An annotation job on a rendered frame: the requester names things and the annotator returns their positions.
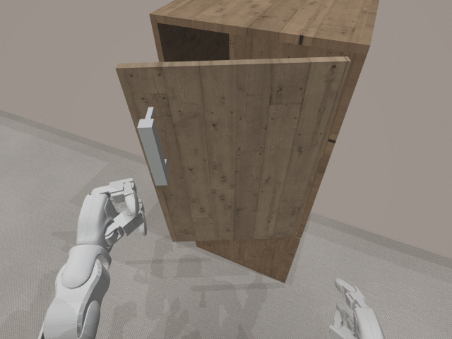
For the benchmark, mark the cupboard door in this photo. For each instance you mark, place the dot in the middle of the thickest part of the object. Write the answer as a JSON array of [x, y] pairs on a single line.
[[242, 139]]

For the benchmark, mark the left robot hand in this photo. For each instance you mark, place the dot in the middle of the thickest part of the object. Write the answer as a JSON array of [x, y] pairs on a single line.
[[103, 224]]

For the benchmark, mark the right robot hand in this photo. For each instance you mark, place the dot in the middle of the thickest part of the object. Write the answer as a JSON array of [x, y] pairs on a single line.
[[362, 323]]

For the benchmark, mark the handle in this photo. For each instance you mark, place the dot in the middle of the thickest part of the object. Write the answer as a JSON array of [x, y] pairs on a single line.
[[151, 144]]

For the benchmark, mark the robot left forearm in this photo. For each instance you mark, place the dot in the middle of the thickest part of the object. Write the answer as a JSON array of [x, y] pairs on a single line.
[[80, 286]]

